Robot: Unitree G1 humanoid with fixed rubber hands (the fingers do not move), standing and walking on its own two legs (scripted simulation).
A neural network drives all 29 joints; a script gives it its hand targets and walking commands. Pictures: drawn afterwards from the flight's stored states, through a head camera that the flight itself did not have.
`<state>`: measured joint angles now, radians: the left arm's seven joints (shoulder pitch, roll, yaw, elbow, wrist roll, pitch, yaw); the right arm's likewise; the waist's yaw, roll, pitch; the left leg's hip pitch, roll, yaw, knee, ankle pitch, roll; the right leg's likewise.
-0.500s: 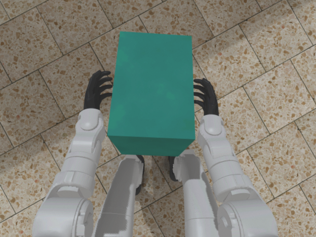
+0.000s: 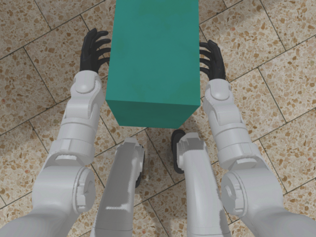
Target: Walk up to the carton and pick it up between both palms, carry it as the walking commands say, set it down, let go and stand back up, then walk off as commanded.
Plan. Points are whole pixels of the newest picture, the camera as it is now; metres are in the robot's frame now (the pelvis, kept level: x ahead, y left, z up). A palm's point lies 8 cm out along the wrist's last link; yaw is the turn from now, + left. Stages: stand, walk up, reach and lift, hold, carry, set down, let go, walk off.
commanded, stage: set down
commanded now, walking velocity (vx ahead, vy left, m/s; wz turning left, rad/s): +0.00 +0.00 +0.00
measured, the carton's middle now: (153, 69) +0.48 +0.02 -0.26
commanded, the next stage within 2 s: none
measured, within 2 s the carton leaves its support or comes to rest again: neither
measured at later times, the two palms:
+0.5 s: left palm (98, 60) +0.50 +0.16 -0.22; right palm (201, 70) +0.48 -0.12 -0.24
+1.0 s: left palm (103, 58) +0.52 +0.17 -0.30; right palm (194, 66) +0.50 -0.11 -0.32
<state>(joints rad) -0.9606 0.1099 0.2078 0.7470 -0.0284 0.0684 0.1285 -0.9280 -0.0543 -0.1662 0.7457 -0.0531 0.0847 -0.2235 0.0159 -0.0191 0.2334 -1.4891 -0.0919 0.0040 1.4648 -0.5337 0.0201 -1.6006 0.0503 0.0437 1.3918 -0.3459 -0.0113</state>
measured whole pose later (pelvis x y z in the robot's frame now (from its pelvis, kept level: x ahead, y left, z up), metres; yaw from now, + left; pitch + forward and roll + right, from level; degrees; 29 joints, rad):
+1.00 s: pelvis -0.02 +0.00 -0.14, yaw +2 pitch +30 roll +1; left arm -1.46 0.21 0.35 0.83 0.10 0.30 0.06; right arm -1.38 -0.12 -0.34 0.79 -0.06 0.28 -0.19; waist 0.00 -0.01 0.52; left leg -1.85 -0.13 0.00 1.99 -0.66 0.01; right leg -1.96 0.07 0.03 1.88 -0.44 0.02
